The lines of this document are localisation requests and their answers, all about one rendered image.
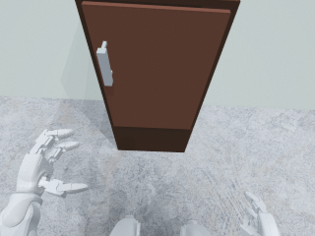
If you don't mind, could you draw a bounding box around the robot left hand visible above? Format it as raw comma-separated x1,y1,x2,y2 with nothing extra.
16,129,89,199

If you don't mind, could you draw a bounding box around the robot thigh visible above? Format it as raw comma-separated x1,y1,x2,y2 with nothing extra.
109,218,141,236
180,223,212,236

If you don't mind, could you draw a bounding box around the robot left forearm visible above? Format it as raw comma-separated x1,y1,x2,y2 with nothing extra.
0,192,43,236

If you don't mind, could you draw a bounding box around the cupboard door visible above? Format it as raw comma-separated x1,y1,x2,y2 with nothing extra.
81,1,231,130

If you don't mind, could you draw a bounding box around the robot right thigh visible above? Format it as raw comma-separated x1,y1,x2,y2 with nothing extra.
180,223,212,236

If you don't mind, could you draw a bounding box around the handle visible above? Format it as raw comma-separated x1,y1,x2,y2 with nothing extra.
96,41,113,87

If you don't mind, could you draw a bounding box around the robot left thigh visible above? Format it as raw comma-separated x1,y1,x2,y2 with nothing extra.
109,218,141,236

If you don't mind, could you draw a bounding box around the robot right hand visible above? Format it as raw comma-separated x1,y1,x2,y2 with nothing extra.
239,191,281,236

